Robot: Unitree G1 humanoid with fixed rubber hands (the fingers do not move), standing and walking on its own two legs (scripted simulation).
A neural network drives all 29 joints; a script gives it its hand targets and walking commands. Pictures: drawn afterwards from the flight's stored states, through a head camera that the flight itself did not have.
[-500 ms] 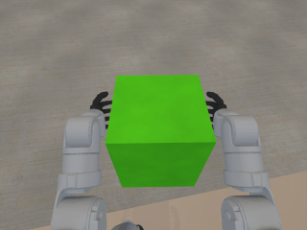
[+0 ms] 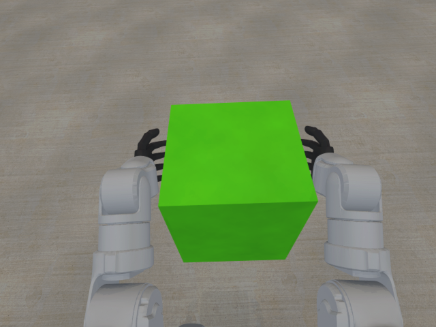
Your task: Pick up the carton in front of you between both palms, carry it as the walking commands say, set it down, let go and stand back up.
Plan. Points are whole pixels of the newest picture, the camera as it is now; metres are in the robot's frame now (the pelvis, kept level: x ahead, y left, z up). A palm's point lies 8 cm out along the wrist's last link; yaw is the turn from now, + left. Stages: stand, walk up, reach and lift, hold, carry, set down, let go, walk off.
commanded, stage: carry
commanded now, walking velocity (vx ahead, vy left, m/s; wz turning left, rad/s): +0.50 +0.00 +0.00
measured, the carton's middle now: (232, 188) +0.36 +0.02 +0.03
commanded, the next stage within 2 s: none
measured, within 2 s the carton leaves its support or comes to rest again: neither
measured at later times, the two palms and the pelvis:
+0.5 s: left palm (202, 91) +0.74 +0.12 -0.04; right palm (303, 103) +0.70 -0.17 -0.05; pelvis +0.36 +0.02 -0.12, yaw -1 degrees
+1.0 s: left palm (198, 29) +1.01 +0.16 +0.01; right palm (283, 30) +1.02 -0.14 +0.00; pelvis +0.72 -0.01 -0.09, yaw +1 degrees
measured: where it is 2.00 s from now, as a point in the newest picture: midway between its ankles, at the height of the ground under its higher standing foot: (235, 167)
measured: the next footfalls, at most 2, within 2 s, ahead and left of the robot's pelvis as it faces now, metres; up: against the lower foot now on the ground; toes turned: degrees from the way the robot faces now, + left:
left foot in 0.24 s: +0.36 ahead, +0.06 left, -0.12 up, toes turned +3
right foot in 0.64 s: +0.65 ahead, -0.09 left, -0.12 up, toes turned -5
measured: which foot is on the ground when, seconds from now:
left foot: up 0.00-0.22, down 0.24-0.64, up 0.66-1.00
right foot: down 0.00-0.22, up 0.24-0.62, down 0.64-1.00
